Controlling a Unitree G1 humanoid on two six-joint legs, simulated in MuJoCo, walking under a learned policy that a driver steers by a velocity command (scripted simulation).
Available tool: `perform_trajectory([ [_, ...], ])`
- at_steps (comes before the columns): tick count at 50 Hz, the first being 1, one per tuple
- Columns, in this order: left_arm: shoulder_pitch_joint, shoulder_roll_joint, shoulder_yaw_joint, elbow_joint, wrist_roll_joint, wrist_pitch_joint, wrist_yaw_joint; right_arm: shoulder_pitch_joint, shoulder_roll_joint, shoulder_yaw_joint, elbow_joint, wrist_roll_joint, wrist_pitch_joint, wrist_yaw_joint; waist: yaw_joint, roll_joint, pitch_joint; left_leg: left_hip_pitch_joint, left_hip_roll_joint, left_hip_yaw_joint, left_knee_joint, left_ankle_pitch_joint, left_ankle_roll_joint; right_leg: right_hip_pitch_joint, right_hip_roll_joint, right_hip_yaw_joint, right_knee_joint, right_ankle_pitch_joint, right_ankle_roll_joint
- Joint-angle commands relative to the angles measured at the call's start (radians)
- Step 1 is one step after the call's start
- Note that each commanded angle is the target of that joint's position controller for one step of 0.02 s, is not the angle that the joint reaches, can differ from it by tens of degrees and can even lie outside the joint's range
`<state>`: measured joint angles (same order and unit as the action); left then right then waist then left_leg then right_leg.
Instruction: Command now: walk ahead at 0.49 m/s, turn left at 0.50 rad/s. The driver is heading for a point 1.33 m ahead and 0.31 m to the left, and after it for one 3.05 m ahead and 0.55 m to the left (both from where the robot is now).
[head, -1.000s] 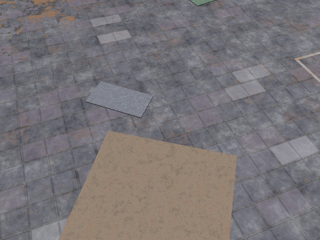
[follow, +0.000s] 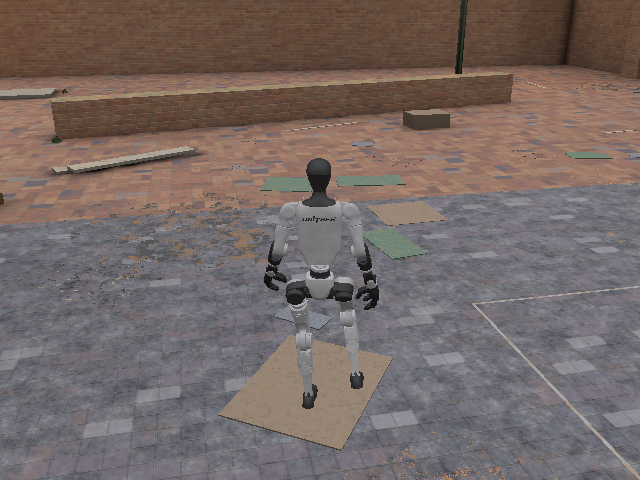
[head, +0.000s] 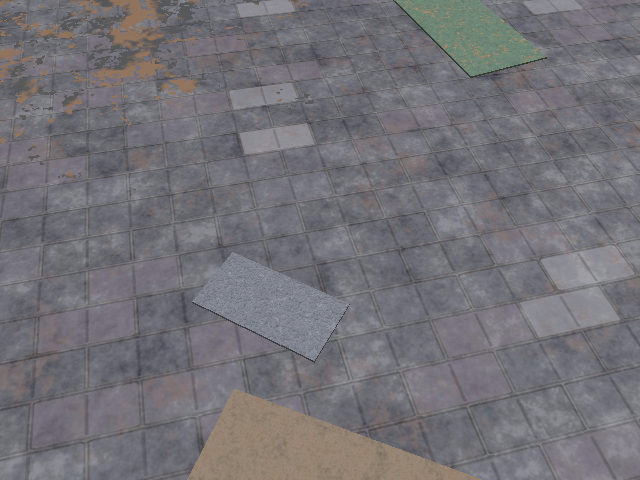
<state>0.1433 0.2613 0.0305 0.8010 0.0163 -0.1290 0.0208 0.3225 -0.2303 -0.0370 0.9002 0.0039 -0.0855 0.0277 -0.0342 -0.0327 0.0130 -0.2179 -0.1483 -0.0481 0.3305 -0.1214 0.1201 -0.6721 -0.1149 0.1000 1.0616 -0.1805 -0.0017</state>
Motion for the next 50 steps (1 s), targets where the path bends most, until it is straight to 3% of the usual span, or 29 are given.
perform_trajectory([
  [1,0.000,0.051,0.013,-0.065,0.009,0.010,0.016,-0.049,-0.161,-0.037,-0.092,0.008,-0.020,-0.024,0.033,0.075,0.029,-0.207,0.213,-0.201,-0.169,0.053,0.151,0.125,0.033,-0.050,-0.232,0.186,0.036],
  [4,-0.115,0.039,0.006,-0.102,-0.010,0.004,0.009,0.020,-0.176,-0.044,-0.084,0.022,-0.008,-0.033,-0.021,0.103,0.004,-0.130,0.214,-0.227,-0.123,0.009,0.117,0.168,0.085,-0.049,-0.444,0.272,0.048],
  [7,-0.175,0.073,0.014,-0.135,-0.025,-0.006,-0.007,0.058,-0.166,-0.044,-0.080,0.029,0.004,-0.038,-0.041,0.105,-0.009,-0.013,0.255,-0.322,-0.052,-0.065,0.110,0.174,0.098,-0.015,-0.543,0.232,0.047],
  [9,-0.174,0.103,0.025,-0.147,-0.028,-0.020,-0.018,0.052,-0.171,-0.046,-0.090,0.023,0.013,-0.044,-0.023,0.122,-0.016,0.045,0.276,-0.387,0.013,-0.067,0.100,0.216,0.109,-0.005,-0.595,0.145,0.028],
  [11,-0.054,0.131,0.043,-0.119,-0.026,-0.032,-0.018,0.026,-0.151,-0.041,-0.108,0.017,0.021,-0.046,0.044,0.145,-0.060,0.043,0.238,-0.398,0.125,-0.015,0.069,0.387,0.109,-0.027,-0.664,0.088,-0.016],
  [12,0.086,0.174,0.058,-0.100,-0.012,-0.037,-0.011,0.004,-0.103,-0.023,-0.128,0.009,0.017,-0.041,0.111,0.106,-0.166,-0.047,0.187,-0.336,0.325,-0.016,0.034,0.618,0.001,0.056,-0.644,0.074,-0.076],
  [13,0.230,0.257,0.081,-0.087,0.005,-0.028,-0.001,0.073,-0.044,-0.006,-0.153,0.023,0.004,-0.037,0.124,-0.108,-0.309,-0.352,0.052,-0.169,0.639,-0.198,-0.043,0.987,-0.209,0.364,-0.662,-0.034,-0.206],
  [14,0.273,0.241,0.084,-0.063,-0.008,-0.013,-0.010,0.125,-0.078,-0.004,-0.176,0.038,-0.004,-0.035,0.105,-0.314,-0.342,-0.564,0.071,-0.123,0.846,-0.469,-0.058,1.058,-0.345,0.688,-0.743,-0.218,-0.278],
  [15,0.220,0.145,0.062,-0.087,-0.012,-0.009,-0.010,0.085,-0.170,-0.025,-0.162,0.044,0.002,-0.035,0.113,-0.167,-0.217,-0.625,0.134,-0.152,0.952,-0.392,-0.066,0.949,-0.313,0.604,-0.758,-0.287,-0.243],
  [16,0.175,0.113,0.052,-0.096,-0.015,-0.002,-0.010,0.015,-0.180,-0.032,-0.171,0.034,0.011,-0.036,0.111,-0.065,-0.117,-0.618,0.168,-0.119,0.974,-0.303,-0.075,0.823,-0.264,0.439,-0.769,-0.197,-0.202],
  [17,0.125,0.101,0.045,-0.097,-0.013,0.003,-0.013,-0.017,-0.160,-0.033,-0.183,0.023,0.015,-0.035,0.087,-0.020,-0.059,-0.587,0.194,-0.106,0.938,-0.234,-0.083,0.712,-0.211,0.329,-0.802,-0.092,-0.182],
  [19,0.082,0.080,0.038,-0.086,-0.007,0.003,-0.020,-0.023,-0.125,-0.036,-0.195,0.022,0.029,-0.027,0.049,-0.055,-0.006,-0.520,0.237,-0.081,0.885,-0.170,-0.089,0.581,-0.143,0.168,-0.860,0.040,-0.161],
  [21,0.091,0.091,0.046,-0.069,-0.011,-0.004,-0.026,-0.027,-0.094,-0.032,-0.212,0.024,0.040,-0.022,0.041,-0.065,-0.005,-0.514,0.247,-0.057,0.868,-0.123,-0.101,0.554,-0.125,0.070,-0.890,0.151,-0.177],
  [24,0.116,0.123,0.059,-0.043,-0.011,-0.005,-0.025,-0.084,-0.086,-0.031,-0.251,0.019,0.043,-0.020,0.047,-0.038,0.000,-0.563,0.255,-0.062,0.760,-0.030,-0.116,0.583,-0.136,-0.022,-0.900,0.291,-0.191],
  [29,0.146,0.162,0.067,-0.018,-0.016,0.012,-0.013,-0.236,-0.067,-0.022,-0.306,0.017,0.033,0.009,0.097,-0.032,0.026,-0.520,0.246,0.005,0.478,0.168,-0.101,0.627,-0.130,-0.157,-0.897,0.291,-0.160],
  [34,0.192,0.201,0.077,0.011,-0.037,0.038,-0.010,-0.344,-0.077,-0.025,-0.375,0.024,0.035,0.037,0.112,-0.038,0.068,-0.498,0.223,0.074,0.346,0.052,-0.054,0.738,-0.180,-0.215,-0.845,0.354,-0.130],
  [36,0.180,0.231,0.086,0.008,-0.041,0.050,-0.005,-0.305,-0.107,-0.041,-0.382,0.019,0.040,0.040,0.070,-0.068,0.022,-0.373,0.162,0.134,0.323,-0.053,-0.013,0.754,-0.178,-0.260,-0.727,0.664,-0.110],
  [37,0.174,0.246,0.090,0.006,-0.043,0.058,-0.001,-0.225,-0.138,-0.058,-0.367,0.017,0.044,0.037,0.018,-0.080,-0.032,-0.252,0.118,0.162,0.304,-0.084,0.012,0.747,-0.167,-0.283,-0.596,0.821,-0.099],
  [38,0.163,0.240,0.086,-0.001,-0.045,0.064,0.004,-0.055,-0.187,-0.089,-0.321,0.019,0.046,0.028,-0.073,-0.054,-0.119,-0.014,0.071,0.172,0.232,-0.021,0.050,0.669,-0.130,-0.313,-0.385,0.855,-0.072],
  [39,0.184,0.195,0.066,-0.020,-0.024,0.057,0.005,0.113,-0.265,-0.121,-0.282,0.018,0.054,0.005,-0.139,0.061,-0.215,0.324,0.194,-0.039,0.211,0.004,0.109,0.393,-0.089,-0.308,-0.073,0.526,-0.031],
  [40,0.282,0.045,0.017,-0.078,0.005,0.026,-0.014,0.071,-0.371,-0.123,-0.295,0.016,0.042,-0.001,0.002,0.312,-0.319,0.615,0.463,-0.622,0.105,-0.135,0.282,-0.034,0.108,-0.199,0.261,-0.403,0.014],
  [41,0.193,0.142,0.033,-0.071,-0.036,-0.011,-0.029,0.129,-0.276,-0.099,-0.301,0.011,0.031,0.001,-0.088,0.198,-0.416,0.628,0.509,-0.761,-0.018,-0.196,0.293,-0.120,0.097,-0.009,0.358,-0.392,-0.001],
  [42,0.119,0.174,0.044,-0.091,-0.068,-0.020,-0.033,0.098,-0.225,-0.083,-0.277,0.005,0.021,0.006,-0.084,0.153,-0.263,0.522,0.476,-0.587,-0.018,-0.096,0.240,-0.181,0.055,-0.022,0.336,-0.295,-0.016],
  [43,0.096,0.162,0.038,-0.093,-0.053,-0.021,-0.025,0.023,-0.196,-0.072,-0.284,0.013,0.017,0.007,-0.039,0.073,-0.175,0.358,0.430,-0.448,-0.016,0.007,0.199,-0.137,0.008,-0.033,0.253,-0.203,-0.021],
  [44,0.088,0.159,0.042,-0.083,-0.029,-0.015,-0.017,-0.052,-0.164,-0.061,-0.294,0.009,0.015,0.007,0.001,0.051,-0.121,0.218,0.388,-0.352,-0.027,0.110,0.170,-0.068,-0.024,-0.038,0.184,-0.153,-0.014],
  [45,0.118,0.161,0.047,-0.076,-0.023,-0.001,-0.018,-0.090,-0.138,-0.050,-0.303,-0.002,0.011,0.007,0.039,0.070,-0.106,0.132,0.358,-0.297,-0.056,0.171,0.160,0.001,-0.045,-0.029,0.147,-0.118,-0.011],
  [46,0.139,0.150,0.048,-0.071,-0.021,0.013,-0.020,-0.102,-0.137,-0.050,-0.300,-0.005,0.006,0.007,0.057,0.078,-0.101,0.083,0.346,-0.272,-0.084,0.202,0.162,0.039,-0.047,-0.034,0.123,-0.096,-0.003],
  [48,0.143,0.120,0.044,-0.069,-0.014,0.034,-0.017,-0.087,-0.152,-0.052,-0.273,-0.001,-0.009,0.004,0.068,0.073,-0.078,0.032,0.334,-0.206,-0.121,0.281,0.170,0.046,-0.042,-0.049,0.066,-0.049,0.018],
  [50,0.080,0.104,0.040,-0.090,-0.008,0.042,-0.013,-0.056,-0.164,-0.054,-0.245,0.000,-0.013,-0.006,0.052,0.070,-0.038,0.025,0.319,-0.155,-0.143,0.320,0.160,-0.006,-0.040,-0.054,-0.025,0.046,0.036],
])
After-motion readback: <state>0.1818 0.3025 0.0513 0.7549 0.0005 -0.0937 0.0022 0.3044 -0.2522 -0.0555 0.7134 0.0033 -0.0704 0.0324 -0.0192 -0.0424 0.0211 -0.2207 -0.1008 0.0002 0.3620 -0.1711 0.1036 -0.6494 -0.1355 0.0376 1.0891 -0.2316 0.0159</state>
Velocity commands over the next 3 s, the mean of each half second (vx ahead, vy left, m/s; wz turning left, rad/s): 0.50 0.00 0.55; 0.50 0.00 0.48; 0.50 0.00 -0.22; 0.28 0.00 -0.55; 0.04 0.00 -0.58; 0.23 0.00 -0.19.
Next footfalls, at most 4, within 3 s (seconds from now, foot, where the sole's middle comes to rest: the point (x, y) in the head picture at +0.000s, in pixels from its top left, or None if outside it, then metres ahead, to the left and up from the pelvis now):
0.24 right None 0.31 -0.14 -0.78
0.78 left None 0.49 0.20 -0.78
1.34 right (235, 326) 0.87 0.20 -0.78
1.80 left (138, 274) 1.04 0.46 -0.78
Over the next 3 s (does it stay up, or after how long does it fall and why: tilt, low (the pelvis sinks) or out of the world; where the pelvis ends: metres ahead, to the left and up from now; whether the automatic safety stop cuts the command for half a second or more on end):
stays up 1.03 0.28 0.00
